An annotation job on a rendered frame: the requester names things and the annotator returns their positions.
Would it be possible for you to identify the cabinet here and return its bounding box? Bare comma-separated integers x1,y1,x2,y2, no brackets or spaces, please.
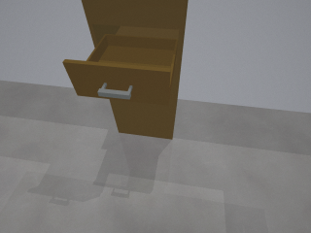
81,0,189,140

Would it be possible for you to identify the drawer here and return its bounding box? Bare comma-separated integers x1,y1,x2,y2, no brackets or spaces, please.
62,34,179,106

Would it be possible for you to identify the handle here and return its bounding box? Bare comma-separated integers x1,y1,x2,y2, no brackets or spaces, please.
97,83,133,100

